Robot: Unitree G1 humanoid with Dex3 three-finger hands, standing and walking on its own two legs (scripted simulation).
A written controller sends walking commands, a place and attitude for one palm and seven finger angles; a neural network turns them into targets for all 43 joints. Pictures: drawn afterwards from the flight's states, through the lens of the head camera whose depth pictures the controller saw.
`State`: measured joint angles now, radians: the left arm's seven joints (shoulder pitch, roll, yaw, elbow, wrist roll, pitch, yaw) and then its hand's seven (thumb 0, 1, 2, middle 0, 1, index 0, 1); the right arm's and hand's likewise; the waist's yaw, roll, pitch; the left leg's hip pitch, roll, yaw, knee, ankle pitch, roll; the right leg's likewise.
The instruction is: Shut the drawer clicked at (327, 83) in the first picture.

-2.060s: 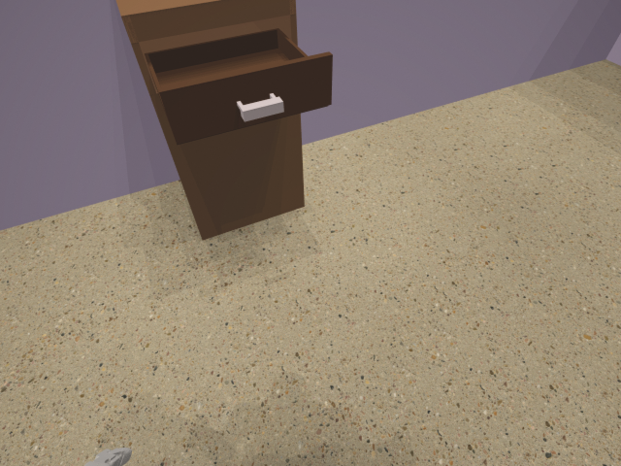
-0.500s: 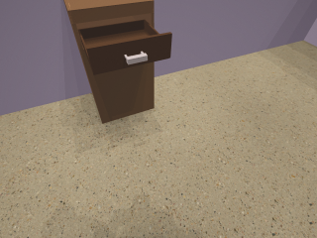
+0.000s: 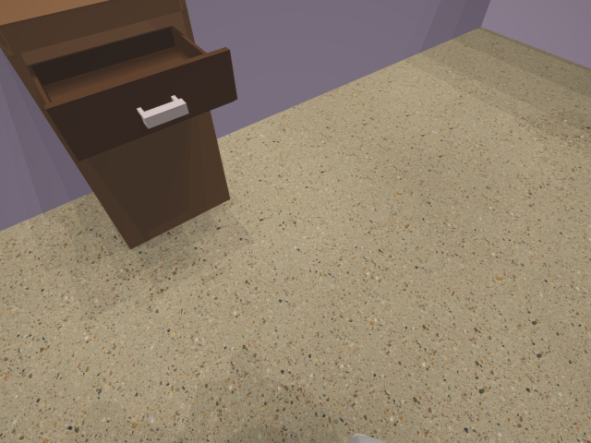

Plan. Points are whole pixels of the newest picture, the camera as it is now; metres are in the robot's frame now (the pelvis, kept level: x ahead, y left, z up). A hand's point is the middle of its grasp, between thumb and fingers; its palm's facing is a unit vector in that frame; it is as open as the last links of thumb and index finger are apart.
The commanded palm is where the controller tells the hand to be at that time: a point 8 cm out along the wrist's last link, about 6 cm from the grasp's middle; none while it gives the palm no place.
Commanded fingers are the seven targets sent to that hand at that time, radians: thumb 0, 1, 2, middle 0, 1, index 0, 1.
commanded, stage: walk to a spot facing it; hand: left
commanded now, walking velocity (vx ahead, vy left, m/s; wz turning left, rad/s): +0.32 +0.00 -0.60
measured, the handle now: (161, 109) +0.81 +0.37 -0.01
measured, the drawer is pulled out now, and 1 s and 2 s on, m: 0.30 0.30 0.30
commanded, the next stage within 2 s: turn to face it in 1.18 s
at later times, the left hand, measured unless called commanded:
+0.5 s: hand (207, 427) +0.17 +0.16 -0.16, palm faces -0.06 -0.98 -0.19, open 7.4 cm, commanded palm none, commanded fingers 0.00 0.90 0.90 -0.20 -0.30 -0.20 -0.30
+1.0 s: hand (261, 234) +0.55 +0.11 -0.16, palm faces -0.45 -0.87 -0.19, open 7.4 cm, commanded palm none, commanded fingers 0.00 0.90 0.90 -0.20 -0.30 -0.20 -0.30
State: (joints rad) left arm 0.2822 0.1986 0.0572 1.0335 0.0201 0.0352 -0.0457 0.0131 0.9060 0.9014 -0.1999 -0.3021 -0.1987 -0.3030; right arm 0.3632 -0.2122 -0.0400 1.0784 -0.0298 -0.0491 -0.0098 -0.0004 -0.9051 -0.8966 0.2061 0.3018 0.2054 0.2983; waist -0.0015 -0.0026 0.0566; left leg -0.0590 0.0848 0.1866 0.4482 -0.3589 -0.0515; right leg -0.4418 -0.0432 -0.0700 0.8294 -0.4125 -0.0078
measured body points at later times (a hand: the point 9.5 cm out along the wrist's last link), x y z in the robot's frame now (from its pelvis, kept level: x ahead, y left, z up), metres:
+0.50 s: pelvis +0.17 -0.03 +0.01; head +0.18 -0.02 +0.46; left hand +0.17 +0.21 -0.14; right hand +0.28 -0.28 -0.11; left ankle +0.28 +0.11 -0.68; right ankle +0.09 -0.10 -0.73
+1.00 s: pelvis +0.37 -0.02 +0.01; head +0.41 -0.02 +0.46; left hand +0.57 +0.16 -0.14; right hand +0.20 -0.21 -0.13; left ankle +0.33 +0.09 -0.73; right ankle +0.41 -0.18 -0.66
